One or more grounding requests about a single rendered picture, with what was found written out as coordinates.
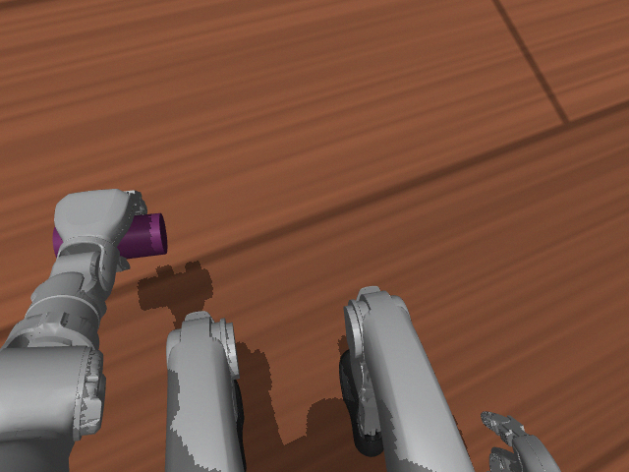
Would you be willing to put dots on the left robot arm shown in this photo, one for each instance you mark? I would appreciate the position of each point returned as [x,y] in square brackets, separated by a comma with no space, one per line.
[52,389]

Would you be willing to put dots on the can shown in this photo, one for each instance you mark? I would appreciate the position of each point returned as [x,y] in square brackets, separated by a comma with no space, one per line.
[146,237]

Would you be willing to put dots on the right robot foot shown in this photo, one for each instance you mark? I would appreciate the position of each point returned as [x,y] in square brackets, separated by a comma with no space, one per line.
[366,444]

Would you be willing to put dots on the left robot hand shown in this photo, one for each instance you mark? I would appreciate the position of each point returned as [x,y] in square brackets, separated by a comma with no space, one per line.
[105,214]

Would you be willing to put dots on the right robot hand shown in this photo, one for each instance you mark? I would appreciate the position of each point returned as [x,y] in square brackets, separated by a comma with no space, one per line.
[530,455]

